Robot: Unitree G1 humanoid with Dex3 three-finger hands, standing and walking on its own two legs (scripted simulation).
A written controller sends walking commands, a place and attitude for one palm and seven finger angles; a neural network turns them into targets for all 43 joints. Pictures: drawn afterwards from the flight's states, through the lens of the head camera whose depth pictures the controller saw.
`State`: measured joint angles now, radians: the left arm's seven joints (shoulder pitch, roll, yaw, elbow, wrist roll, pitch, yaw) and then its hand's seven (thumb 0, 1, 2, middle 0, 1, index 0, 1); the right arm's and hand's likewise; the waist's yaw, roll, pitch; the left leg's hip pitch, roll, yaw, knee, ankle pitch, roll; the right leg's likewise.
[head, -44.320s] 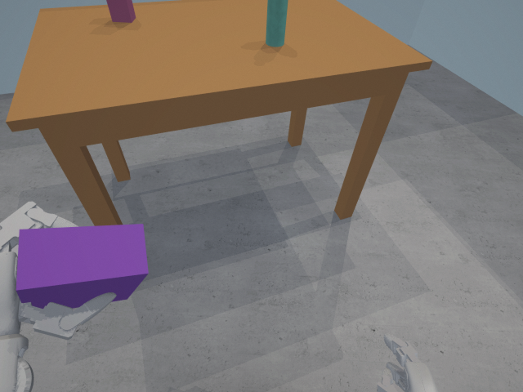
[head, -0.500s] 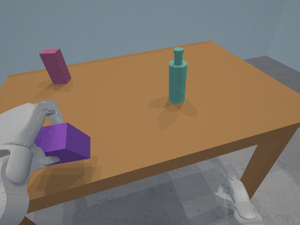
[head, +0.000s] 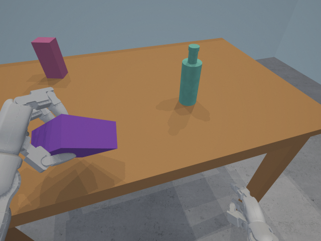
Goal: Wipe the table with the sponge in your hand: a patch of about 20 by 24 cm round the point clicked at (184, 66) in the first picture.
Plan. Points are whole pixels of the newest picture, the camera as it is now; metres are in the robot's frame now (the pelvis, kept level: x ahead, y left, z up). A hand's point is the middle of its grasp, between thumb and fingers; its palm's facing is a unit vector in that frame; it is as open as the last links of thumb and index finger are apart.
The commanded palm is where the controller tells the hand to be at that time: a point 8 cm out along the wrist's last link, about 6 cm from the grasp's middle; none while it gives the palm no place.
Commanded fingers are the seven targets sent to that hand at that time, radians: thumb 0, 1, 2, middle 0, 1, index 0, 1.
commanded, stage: step back with the hand held close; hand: left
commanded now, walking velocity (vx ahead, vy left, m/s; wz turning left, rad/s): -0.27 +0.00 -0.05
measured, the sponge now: (82, 140) +0.25 +0.21 +0.17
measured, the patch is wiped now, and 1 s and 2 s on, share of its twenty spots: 1.00 1.00 1.00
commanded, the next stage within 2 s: stop stepping back and stand still in 1.66 s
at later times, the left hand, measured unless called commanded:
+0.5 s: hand (32, 127) +0.21 +0.25 +0.25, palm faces +0.43 -0.80 -0.43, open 9.5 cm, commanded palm +0.15 +0.30 +0.28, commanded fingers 0.00 0.10 1.30 -1.20 -1.60 -1.20 -1.60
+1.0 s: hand (22, 138) +0.18 +0.25 +0.26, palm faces +0.45 -0.82 -0.36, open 9.5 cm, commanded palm +0.12 +0.30 +0.28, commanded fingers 0.00 0.10 1.30 -1.20 -1.60 -1.20 -1.60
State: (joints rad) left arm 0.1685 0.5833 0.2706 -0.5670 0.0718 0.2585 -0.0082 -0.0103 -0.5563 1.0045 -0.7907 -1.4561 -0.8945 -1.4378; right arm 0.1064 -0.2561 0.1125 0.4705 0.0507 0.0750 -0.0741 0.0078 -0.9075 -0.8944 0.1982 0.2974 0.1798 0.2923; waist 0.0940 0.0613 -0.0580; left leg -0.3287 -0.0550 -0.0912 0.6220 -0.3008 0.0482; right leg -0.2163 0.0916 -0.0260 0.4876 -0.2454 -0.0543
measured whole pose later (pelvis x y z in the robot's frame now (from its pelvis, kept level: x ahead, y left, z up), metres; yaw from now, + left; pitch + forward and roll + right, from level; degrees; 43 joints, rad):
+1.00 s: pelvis -0.05 +0.02 -0.02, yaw -2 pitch +3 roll -3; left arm 0.26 0.50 0.52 -0.76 -0.04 -0.15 0.13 -0.01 -0.58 1.01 -0.81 -1.48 -0.91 -1.46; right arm 0.20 -0.21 0.04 0.53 0.00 0.00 -0.04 0.01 -0.91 -0.89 0.20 0.30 0.20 0.30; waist -0.02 -0.04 -0.01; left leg -0.53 -0.04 -0.02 0.69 -0.21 0.07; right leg -0.46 0.09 0.01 0.64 -0.25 -0.02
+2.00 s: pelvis -0.29 -0.03 +0.00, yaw -1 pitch +2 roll +1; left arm 0.36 0.51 0.47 -0.69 -0.08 -0.13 0.08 -0.01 -0.58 1.01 -0.81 -1.48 -0.92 -1.46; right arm 0.27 -0.22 0.02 0.62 0.04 0.01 -0.03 0.01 -0.91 -0.89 0.20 0.30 0.20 0.30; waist -0.05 -0.06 -0.11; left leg -0.56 0.01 0.01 1.26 -0.30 -0.02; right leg -0.39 0.02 -0.02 0.54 -0.20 -0.05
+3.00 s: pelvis -0.31 -0.05 +0.00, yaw +2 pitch +1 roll +0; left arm 0.36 0.43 0.43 -0.68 -0.05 -0.14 0.14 -0.01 -0.57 1.00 -0.81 -1.49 -0.92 -1.47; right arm 0.19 -0.22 0.02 0.59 0.02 -0.04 -0.02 0.01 -0.91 -0.89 0.20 0.30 0.20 0.30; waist -0.02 0.00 0.00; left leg -0.24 0.03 0.00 0.53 -0.32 -0.03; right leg -0.29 0.07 -0.08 0.51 -0.24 -0.08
